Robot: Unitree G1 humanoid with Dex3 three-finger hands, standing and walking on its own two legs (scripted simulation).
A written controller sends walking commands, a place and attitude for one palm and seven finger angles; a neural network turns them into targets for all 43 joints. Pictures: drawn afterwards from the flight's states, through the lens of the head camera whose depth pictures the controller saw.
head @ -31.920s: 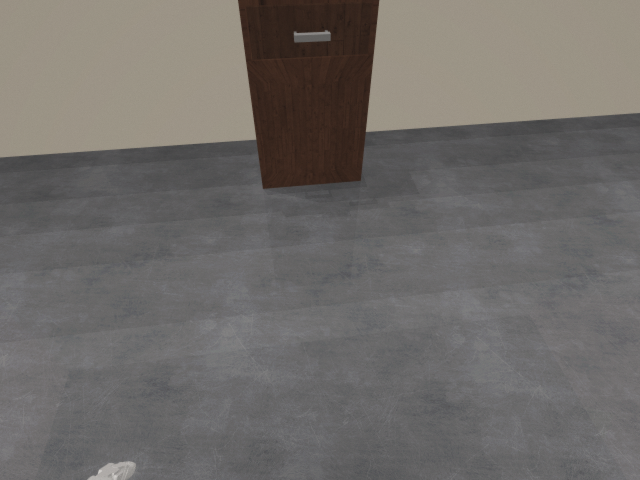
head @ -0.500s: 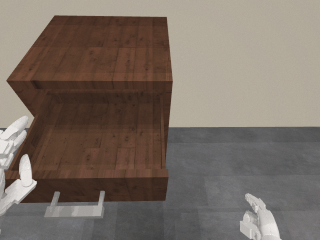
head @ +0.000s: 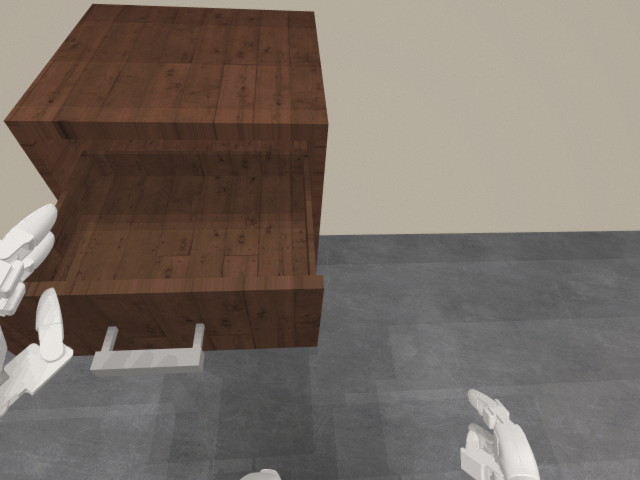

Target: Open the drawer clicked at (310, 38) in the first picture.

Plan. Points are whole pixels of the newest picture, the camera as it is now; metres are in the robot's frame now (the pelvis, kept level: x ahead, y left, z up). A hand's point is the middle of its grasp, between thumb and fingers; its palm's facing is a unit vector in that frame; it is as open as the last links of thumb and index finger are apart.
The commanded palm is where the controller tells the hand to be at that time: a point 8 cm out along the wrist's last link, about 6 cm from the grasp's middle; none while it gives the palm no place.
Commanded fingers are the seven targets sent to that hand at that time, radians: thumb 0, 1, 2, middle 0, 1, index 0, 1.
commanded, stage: step back with the hand held close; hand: left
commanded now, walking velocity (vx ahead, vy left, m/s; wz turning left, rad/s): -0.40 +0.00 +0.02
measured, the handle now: (153, 346) +0.29 +0.24 -0.04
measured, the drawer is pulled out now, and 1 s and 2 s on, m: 0.29 0.29 0.29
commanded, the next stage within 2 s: stop stepping back and stand still in 0.32 s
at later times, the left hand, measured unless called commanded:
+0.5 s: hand out of the picture +0.07 +0.19 +0.18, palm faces +0.26 -0.82 -0.51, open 7.4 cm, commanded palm -0.01 +0.24 +0.19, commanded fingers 0.00 0.90 0.90 -0.20 -0.30 -0.20 -0.30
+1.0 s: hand out of the picture -0.05 +0.21 +0.19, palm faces +0.43 -0.77 -0.48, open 7.4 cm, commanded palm -0.11 +0.25 +0.19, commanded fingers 0.00 0.90 0.90 -0.20 -0.30 -0.20 -0.30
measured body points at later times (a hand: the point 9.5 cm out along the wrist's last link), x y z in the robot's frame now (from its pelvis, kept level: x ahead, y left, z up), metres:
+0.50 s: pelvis -0.14 -0.03 +0.00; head -0.09 -0.04 +0.44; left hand +0.05 +0.23 +0.21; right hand +0.06 -0.23 -0.09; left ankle +0.00 +0.11 -0.72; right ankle -0.20 -0.13 -0.73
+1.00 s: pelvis -0.22 -0.04 +0.01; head -0.22 -0.03 +0.46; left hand -0.08 +0.25 +0.21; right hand -0.03 -0.27 -0.06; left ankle -0.27 +0.10 -0.73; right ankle -0.21 -0.12 -0.71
